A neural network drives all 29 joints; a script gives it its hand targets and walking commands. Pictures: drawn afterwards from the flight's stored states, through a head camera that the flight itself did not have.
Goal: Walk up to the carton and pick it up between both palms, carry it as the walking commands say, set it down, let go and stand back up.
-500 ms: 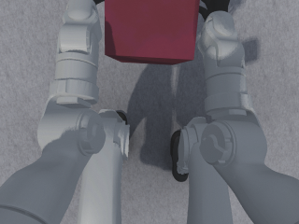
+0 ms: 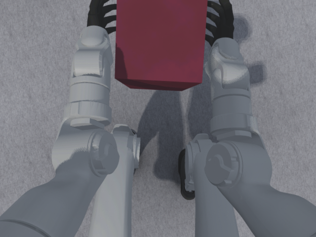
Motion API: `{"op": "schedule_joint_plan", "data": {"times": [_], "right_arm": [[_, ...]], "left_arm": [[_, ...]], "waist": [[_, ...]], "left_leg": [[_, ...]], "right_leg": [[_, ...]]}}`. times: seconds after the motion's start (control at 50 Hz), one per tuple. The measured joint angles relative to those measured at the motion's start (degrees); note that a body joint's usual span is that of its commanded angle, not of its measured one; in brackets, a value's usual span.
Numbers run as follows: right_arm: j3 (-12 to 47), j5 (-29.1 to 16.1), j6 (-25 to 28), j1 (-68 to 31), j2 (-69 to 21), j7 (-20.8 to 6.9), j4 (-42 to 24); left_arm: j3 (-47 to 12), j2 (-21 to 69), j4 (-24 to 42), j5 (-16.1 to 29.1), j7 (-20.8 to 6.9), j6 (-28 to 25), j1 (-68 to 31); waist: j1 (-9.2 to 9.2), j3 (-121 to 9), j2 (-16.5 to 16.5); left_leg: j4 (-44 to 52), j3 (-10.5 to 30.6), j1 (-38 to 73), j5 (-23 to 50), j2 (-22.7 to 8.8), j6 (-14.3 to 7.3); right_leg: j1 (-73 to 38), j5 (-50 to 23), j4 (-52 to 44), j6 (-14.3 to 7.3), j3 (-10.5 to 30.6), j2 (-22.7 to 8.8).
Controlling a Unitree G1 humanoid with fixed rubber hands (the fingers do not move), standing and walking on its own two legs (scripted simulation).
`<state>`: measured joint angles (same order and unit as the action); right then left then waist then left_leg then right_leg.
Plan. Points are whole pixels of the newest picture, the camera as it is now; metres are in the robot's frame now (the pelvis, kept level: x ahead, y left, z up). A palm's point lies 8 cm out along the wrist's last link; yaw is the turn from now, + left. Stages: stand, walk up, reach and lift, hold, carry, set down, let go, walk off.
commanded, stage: reach and lift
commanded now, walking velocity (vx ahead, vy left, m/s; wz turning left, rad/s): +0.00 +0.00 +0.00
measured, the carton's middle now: (159, 44) +0.52 +0.06 -0.17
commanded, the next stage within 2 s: none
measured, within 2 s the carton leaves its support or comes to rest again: neither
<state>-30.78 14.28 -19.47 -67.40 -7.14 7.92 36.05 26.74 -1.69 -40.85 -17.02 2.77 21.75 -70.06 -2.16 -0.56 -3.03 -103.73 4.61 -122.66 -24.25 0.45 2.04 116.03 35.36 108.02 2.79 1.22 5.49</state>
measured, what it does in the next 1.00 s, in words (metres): rises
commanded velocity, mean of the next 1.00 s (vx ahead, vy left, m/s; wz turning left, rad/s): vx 0.00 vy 0.00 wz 0.00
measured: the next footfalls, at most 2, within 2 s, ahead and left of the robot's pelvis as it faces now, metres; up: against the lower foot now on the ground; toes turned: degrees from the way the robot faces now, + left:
none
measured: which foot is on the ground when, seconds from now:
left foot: down 0.00-1.00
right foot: down 0.00-1.00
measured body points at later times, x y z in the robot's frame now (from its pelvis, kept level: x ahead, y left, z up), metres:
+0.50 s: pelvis +0.01 +0.00 +0.05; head +0.27 +0.05 +0.41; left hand +0.50 +0.18 -0.03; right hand +0.51 -0.07 -0.02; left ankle +0.13 +0.13 -0.43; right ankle +0.08 -0.13 -0.43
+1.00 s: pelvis +0.02 +0.00 +0.11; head +0.24 +0.05 +0.50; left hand +0.48 +0.18 +0.05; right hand +0.49 -0.08 +0.06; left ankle +0.13 +0.13 -0.43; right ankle +0.08 -0.13 -0.43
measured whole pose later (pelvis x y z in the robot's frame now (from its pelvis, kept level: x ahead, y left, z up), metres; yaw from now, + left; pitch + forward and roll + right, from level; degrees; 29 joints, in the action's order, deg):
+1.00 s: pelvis +0.02 +0.00 +0.11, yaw +2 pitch +36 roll -3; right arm -30.0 16.0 -19.3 -51.2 -11.7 5.4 32.5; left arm 26.2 5.2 -35.7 -18.7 3.2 21.8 -53.4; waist -0.6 -7.3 -2.3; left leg -84.4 4.4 -98.1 -22.6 0.9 1.7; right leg 91.8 32.4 87.8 2.0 2.0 4.3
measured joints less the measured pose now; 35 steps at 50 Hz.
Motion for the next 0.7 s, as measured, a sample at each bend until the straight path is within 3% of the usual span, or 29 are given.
{"op": "schedule_joint_plan", "data": {"times": [0.7], "right_arm": [[0.1, 1.5, -0.7, 10.8, -3.1, -2.1, -2.4]], "left_arm": [[0.0, 5.2, 4.1, -1.9, 0.3, 1.0, 11.4]], "waist": [[1.31, -5.7, 0.5]], "left_leg": [[12.4, -0.1, 15.7, 0.7, 0.4, -0.2]], "right_leg": [[-15.5, -1.6, -13.0, -0.5, 0.5, -0.9]]}}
